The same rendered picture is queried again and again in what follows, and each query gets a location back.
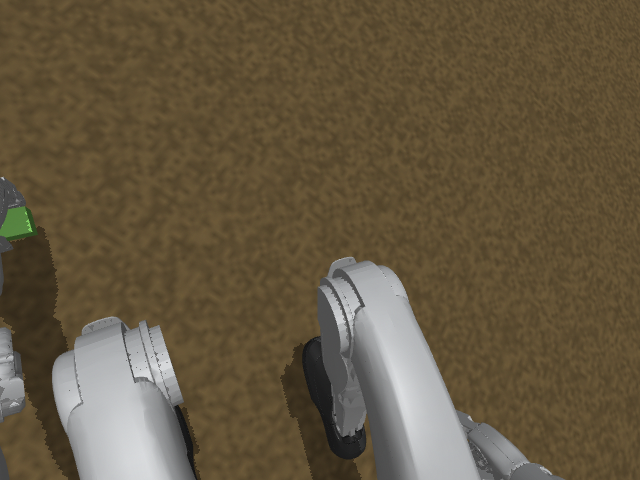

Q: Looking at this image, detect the left robot arm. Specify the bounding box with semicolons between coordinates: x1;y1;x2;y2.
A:
0;251;26;480

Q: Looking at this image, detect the right robot arm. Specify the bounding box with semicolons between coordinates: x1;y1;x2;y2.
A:
510;463;565;480

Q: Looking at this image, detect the left robot foot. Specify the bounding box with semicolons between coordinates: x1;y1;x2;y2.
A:
174;405;197;480

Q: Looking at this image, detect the left robot hand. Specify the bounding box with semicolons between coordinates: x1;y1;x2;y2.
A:
0;177;26;253

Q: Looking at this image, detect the right robot foot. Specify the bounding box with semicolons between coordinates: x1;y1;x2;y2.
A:
302;336;366;460

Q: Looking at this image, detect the small box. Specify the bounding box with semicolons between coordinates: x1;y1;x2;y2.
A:
0;206;38;241

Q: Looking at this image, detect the right robot hand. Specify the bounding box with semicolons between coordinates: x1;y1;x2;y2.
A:
455;409;530;480

